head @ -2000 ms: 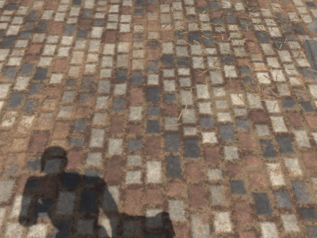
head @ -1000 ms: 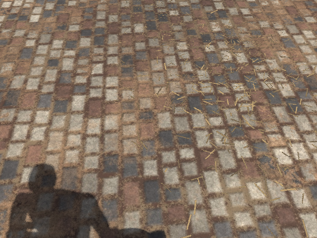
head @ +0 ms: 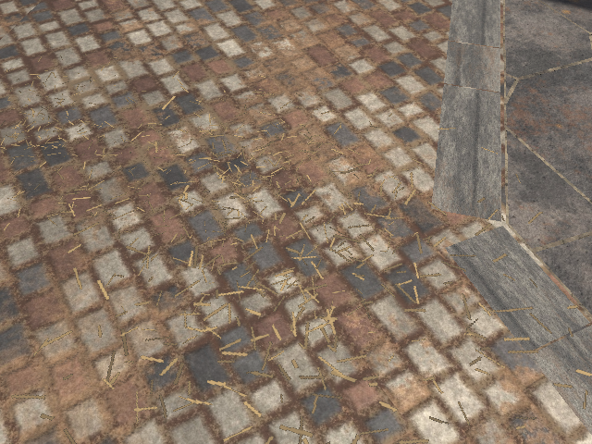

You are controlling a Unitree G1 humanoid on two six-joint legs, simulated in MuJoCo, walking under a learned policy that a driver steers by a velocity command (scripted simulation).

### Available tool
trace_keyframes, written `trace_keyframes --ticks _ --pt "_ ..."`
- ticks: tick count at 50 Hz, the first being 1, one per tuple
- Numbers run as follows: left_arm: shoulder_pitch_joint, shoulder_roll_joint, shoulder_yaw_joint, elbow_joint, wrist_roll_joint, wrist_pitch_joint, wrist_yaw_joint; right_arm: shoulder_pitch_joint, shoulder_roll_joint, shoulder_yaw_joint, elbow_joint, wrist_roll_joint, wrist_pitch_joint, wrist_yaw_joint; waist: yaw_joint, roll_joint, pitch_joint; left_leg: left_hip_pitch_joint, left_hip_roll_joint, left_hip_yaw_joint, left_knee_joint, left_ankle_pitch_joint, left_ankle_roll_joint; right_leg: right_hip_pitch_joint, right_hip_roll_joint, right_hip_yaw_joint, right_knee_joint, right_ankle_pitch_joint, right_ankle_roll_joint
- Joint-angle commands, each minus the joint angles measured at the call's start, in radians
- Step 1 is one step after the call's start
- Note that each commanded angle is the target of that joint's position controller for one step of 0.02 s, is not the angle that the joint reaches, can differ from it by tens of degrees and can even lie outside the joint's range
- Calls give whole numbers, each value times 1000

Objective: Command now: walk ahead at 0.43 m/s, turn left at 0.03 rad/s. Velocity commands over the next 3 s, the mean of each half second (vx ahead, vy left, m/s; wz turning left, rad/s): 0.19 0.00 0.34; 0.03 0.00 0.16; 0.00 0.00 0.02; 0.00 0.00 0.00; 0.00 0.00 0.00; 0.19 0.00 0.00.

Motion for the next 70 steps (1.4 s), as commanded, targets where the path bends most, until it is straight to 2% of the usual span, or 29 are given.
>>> trace_keyframes --ticks 1,3,6,8,10,11,12,13,14,15,18,23,26,29,30,31,32,33,35,38,42,45,46,47,48,49,50,54,70 --pt "-68 26 1 -87 13 -24 0 -57 -167 -35 -60 8 -7 -13 22 112 10 -1 233 -183 -147 394 166 -18 -8 -8 -195 135 27" --pt "-120 15 -3 -93 13 -34 -8 -15 -182 -39 -39 14 7 -21 2 120 -11 -11 196 -126 -102 518 135 78 42 -31 -327 261 38" --pt "-180 35 6 -106 7 -40 -18 39 -190 -43 -15 23 32 -32 -11 134 -28 32 205 -161 -26 503 111 135 87 -11 -430 327 31" --pt "-163 71 20 -106 11 -41 -18 22 -200 -49 -23 28 45 -40 18 150 -44 59 219 -218 49 463 83 188 90 18 -490 299 8" --pt "-49 117 40 -72 24 -46 -7 -17 -181 -45 -46 26 49 -45 85 130 -105 10 160 -214 204 424 28 395 60 13 -580 440 -39" --pt "54 184 54 -67 44 -45 6 -29 -126 -27 -85 4 44 -43 120 21 -233 -131 87 -178 432 175 -17 642 -111 140 -508 782 -103" --pt "62 208 55 -76 47 -23 9 175 -36 1 -67 3 42 -39 54 -229 -392 -386 -18 -107 749 -535 -77 914 -397 390 -444 1048 -282" --pt "63 145 46 -86 25 -2 4 196 -142 -19 -49 19 53 -39 84 -179 -459 -415 30 -145 867 -553 -91 864 -383 440 -491 806 -293" --pt "16 103 32 -90 16 10 6 106 -185 -39 -65 31 70 -44 87 -116 -331 -479 59 -119 921 -485 -108 770 -318 349 -533 629 -260" --pt "-43 82 24 -82 11 18 9 58 -175 -42 -74 29 90 -54 68 -75 -243 -499 88 -93 914 -422 -124 659 -272 282 -574 494 -233" --pt "-162 90 27 -68 34 25 9 62 -135 -46 -90 17 148 -70 8 -118 -108 -350 116 -50 856 -299 -152 335 -195 116 -703 275 -224" --pt "-189 111 40 -35 23 22 23 -20 -101 -36 -144 3 152 -52 22 -85 -124 -239 143 -25 613 -175 -120 308 -215 7 -723 283 -243" --pt "-169 136 45 -4 10 35 19 -49 -115 -35 -160 0 150 -36 32 -78 -133 -170 123 -5 486 -162 -93 337 -232 5 -705 262 -244" --pt "-173 129 38 27 -18 49 12 -4 -123 -40 -139 -8 146 -24 -6 -56 -117 -15 77 35 227 -38 -36 304 -195 -26 -616 144 -172" --pt "-125 90 26 54 -18 52 9 -1 -149 -45 -141 -17 144 -26 -4 -1 -94 46 99 -22 113 43 -6 252 -148 -67 -542 48 -99" --pt "-72 16 3 49 22 49 -2 -18 -238 -57 -167 -24 144 -40 59 270 -112 132 333 -320 24 278 69 126 -31 -185 -287 -184 15" --pt "-126 59 18 29 21 53 9 -78 -253 -54 -193 -41 134 -38 28 340 -67 -24 456 -436 -35 227 231 61 46 -115 -155 -370 52" --pt "-164 118 36 33 9 62 19 -104 -220 -46 -196 -52 115 -33 10 257 -49 -77 404 -387 -52 150 239 80 28 -51 -37 -334 51" --pt "-104 105 45 80 5 78 29 -170 -174 -33 -181 -32 88 -31 50 204 -54 -57 313 -268 -33 117 158 80 20 -22 12 -231 53" --pt "-63 77 41 115 5 79 31 -214 -113 -10 -165 -22 79 -39 76 182 -79 -35 268 -181 6 312 138 152 16 -15 -32 -141 80" --pt "-105 51 20 120 -3 69 27 -186 -128 -17 -124 -16 89 -40 30 178 -102 41 273 -197 48 357 158 249 24 -38 -289 -139 88" --pt "-46 54 15 156 2 64 19 -201 -112 -10 -91 2 95 -39 71 153 -87 5 248 -203 65 269 117 403 33 -48 -598 121 59" --pt "-37 86 17 163 17 62 19 -175 -101 -7 -79 -1 88 -36 63 118 -95 -31 221 -197 65 193 72 482 -3 -1 -619 247 39" --pt "-34 153 30 169 19 63 22 -148 -97 -6 -77 -18 78 -27 19 17 -95 -70 162 -150 86 106 35 520 -53 34 -567 382 8" --pt "-55 153 36 192 5 64 17 -147 -93 -8 -69 -19 75 -25 5 -66 -85 -34 106 -87 70 39 1 441 -35 16 -546 233 -28" --pt "-67 99 24 191 5 60 11 -200 -112 -10 -60 -22 77 -27 41 -35 -62 -2 95 -71 94 19 -20 393 -20 16 -573 149 -28" --pt "-74 79 17 201 13 55 13 -223 -106 -12 -60 -17 82 -33 43 -25 -55 5 97 -67 100 25 -20 376 -18 16 -589 123 -16" --pt "-67 74 9 241 12 39 21 -217 -90 -13 -24 -16 101 -45 48 -3 -29 1 100 -70 89 61 -12 382 1 -1 -593 125 6" --pt "-58 55 -9 337 9 47 33 -173 -92 -12 131 -9 92 -58 53 47 -2 -10 95 -50 70 46 -35 391 30 -18 -601 88 -5"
